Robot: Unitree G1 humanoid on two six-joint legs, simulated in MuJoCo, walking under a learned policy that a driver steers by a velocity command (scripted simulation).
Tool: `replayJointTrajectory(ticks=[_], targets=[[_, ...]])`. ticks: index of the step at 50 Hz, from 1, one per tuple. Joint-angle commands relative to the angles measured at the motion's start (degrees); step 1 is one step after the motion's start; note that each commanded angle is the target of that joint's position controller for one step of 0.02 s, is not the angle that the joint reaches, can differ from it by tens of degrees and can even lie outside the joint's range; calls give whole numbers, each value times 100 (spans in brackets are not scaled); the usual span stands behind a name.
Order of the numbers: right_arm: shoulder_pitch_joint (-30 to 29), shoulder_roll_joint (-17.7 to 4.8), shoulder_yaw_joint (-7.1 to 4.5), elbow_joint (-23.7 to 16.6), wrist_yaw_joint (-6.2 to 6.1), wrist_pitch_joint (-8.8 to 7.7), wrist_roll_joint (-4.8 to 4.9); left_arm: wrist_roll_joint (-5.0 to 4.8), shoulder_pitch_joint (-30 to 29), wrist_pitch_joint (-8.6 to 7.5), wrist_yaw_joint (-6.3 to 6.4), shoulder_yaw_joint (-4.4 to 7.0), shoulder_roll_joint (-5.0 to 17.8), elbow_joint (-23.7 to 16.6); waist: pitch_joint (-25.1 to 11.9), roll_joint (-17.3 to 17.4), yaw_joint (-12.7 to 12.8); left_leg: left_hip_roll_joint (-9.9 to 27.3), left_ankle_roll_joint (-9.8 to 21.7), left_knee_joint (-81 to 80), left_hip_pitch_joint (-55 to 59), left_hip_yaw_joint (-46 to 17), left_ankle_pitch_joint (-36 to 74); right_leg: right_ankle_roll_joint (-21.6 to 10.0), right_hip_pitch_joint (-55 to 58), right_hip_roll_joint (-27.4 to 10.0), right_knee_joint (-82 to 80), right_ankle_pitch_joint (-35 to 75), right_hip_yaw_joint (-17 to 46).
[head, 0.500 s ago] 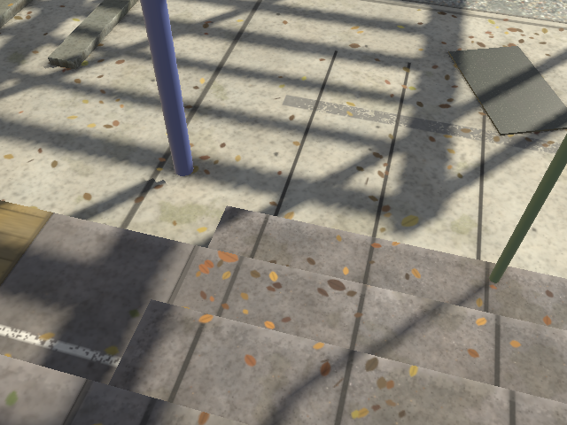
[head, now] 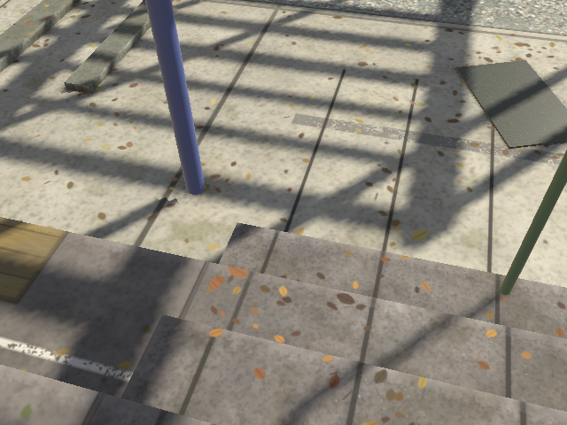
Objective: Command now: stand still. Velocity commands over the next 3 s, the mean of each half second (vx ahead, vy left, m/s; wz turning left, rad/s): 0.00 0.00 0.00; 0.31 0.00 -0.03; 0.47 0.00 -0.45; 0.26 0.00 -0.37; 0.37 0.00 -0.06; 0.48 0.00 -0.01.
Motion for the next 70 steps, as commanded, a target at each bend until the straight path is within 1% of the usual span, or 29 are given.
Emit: replayJointTrajectory(ticks=[1,24,26,27,28,29,30,31,38,40,41,42,43,44,45,46,47,50,53,60,62,63,64,65,66,67,68,69,70], targets=[[1,-493,-73,-40,-20,-51,-8,11,114,-57,23,109,593,-111,89,-106,-27,433,218,-189,99,-252,399,45,-536,-746,-663,32,689],[133,-322,48,185,-47,-93,-2,41,392,-122,54,11,444,248,20,-127,-5,437,167,-40,-270,-96,441,-112,-473,-710,-446,534,777],[249,-254,62,245,-38,-75,-12,48,495,-116,24,22,484,293,-25,-264,44,239,171,65,-185,77,-344,-131,-567,-669,-829,-1080,925],[238,-308,37,206,-33,-74,-41,46,586,-87,14,121,761,315,71,-490,89,-23,233,506,-423,362,-1046,-273,-562,-679,-979,-2123,1103],[494,-818,-207,230,271,-166,-341,326,1051,-299,-423,312,1083,436,1134,-817,199,-320,276,1029,-1412,812,-2484,-807,-904,-1018,-1483,-3696,1434],[471,-812,-290,195,310,-291,-457,444,1476,-450,-468,388,1068,561,1109,-1039,360,-141,386,1749,-1851,756,-2580,-1194,-676,-1684,-1614,-4010,2025],[-539,-248,-80,-226,159,-157,-219,103,1204,-194,-162,281,761,392,686,-550,534,70,382,2218,-1931,546,-1583,-1035,-363,-1632,-1570,-2904,2151],[-464,-164,-84,-216,125,-175,-76,56,1027,-142,-24,289,710,339,579,-388,347,131,353,2275,-2108,533,-1467,-941,-108,-1517,-1537,-2300,1877],[116,-355,-168,-101,52,-262,-115,157,987,-244,11,414,759,274,581,-558,60,57,510,1734,-1050,939,-1359,-1045,-697,-1494,-844,-1331,1409],[1204,-363,-203,320,54,-302,-180,149,703,-266,5,485,920,247,361,-538,-411,37,614,1633,352,1008,-614,-980,-1534,-1438,178,-569,1122],[2071,-538,-298,610,47,-349,-171,194,401,-275,-18,457,839,149,94,-195,-875,-63,749,1170,1311,829,-1169,-791,-2173,-1119,1300,-234,800],[2622,-1145,-457,753,-7,-428,-233,159,202,-335,-75,363,472,-77,-87,1401,-1038,1038,1175,-145,1891,-1091,-2159,-380,-3050,-222,3674,-611,-92],[2623,-1341,-455,784,62,-434,-40,262,152,-300,-75,370,491,-291,161,1613,-744,1935,1679,-748,1569,-3009,-2406,-364,-4041,326,4559,-2221,180],[2158,-1044,-358,627,89,-475,27,257,30,-283,-26,391,614,-257,758,525,-471,2009,1784,-641,1187,-2542,-2330,-396,-4388,-155,4939,-1778,656],[1688,-859,-309,409,94,-539,-30,147,77,-293,-41,389,569,-155,871,62,-268,1855,1667,-597,804,-2057,-1947,-366,-4233,-314,4906,-1189,829],[2062,236,0,385,295,-903,-738,396,342,-556,-125,312,115,-99,880,45,-573,1736,1980,-647,941,-1914,-1811,-743,-4731,-11,5560,-175,1934],[1890,395,80,490,277,-1056,-885,410,350,-643,-192,213,-8,-231,948,-242,-221,1627,1631,-418,891,-1216,-948,-914,-4812,-145,4856,635,2125],[776,394,217,-41,76,-1183,-864,513,474,-732,-469,117,87,-146,240,-53,146,625,943,131,-475,484,162,-894,-3277,-126,3410,2776,1626],[2200,260,336,328,-56,-1197,-647,404,-555,-727,-431,120,180,-565,194,209,-271,558,888,780,-1288,931,154,-416,-2545,-224,1883,4202,801],[2860,-375,254,239,-45,-982,-261,511,-1183,-735,-315,126,643,-620,679,79,-176,855,442,2392,-1002,505,1447,-98,-1989,-77,976,1965,37],[2775,-569,151,103,-67,-856,-304,445,-220,-750,-270,205,806,-199,426,69,83,759,273,3634,-719,514,2692,-79,-1119,44,548,1674,-178],[2109,-679,104,-215,25,-747,-295,499,1276,-777,-237,314,989,390,316,-123,623,529,-1,4748,-1066,717,3042,-210,-14,184,-139,1932,-454],[1870,-469,181,-149,282,-686,-588,545,3542,-788,-231,457,980,1106,-226,-932,1563,423,-269,7729,-2846,639,1446,-1053,2667,-340,-96,3549,364],[2857,499,460,-119,588,-703,-581,369,3966,-759,-228,445,1196,1190,-2368,-1247,1175,83,-603,10107,-4690,246,-3791,-2528,5653,-1916,2387,6647,2210],[1676,339,428,-884,675,-928,-376,385,4522,-812,-184,573,1362,1271,-2186,-424,1883,-24,-907,10480,-6895,-405,-4096,-2902,6588,-2379,2225,5798,3654],[447,-151,306,-1607,687,-1133,-127,346,2987,-888,-167,498,1184,810,-760,15,1588,190,-779,9093,-8039,-778,-3525,-2587,5026,-2557,1523,2722,3996],[253,-383,186,-1544,509,-1077,-213,358,1832,-825,-256,280,604,585,-56,631,891,410,-127,7939,-7063,-479,-2978,-2134,2671,-2043,699,697,3473],[741,-475,170,-1307,314,-972,-556,514,262,-840,-276,-101,-277,49,440,875,67,958,402,5659,-5344,-728,-1170,-1683,-140,-1548,235,140,2606],[1118,-427,183,-1028,198,-861,-647,474,-647,-858,-333,-224,-194,-441,890,225,-337,1085,570,4167,-2972,-255,-434,-1757,-3332,-1107,-113,109,1836]])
